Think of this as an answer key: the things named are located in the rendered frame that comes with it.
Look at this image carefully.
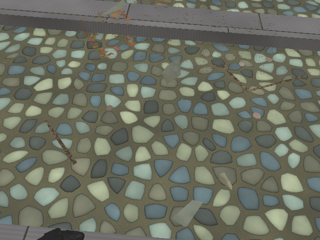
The left robot hand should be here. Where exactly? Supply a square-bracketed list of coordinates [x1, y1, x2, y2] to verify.
[37, 228, 85, 240]

